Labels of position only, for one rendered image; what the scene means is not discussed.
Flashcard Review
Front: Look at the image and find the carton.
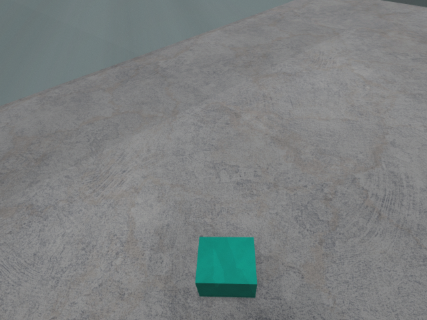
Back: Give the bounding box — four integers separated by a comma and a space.
195, 237, 257, 298

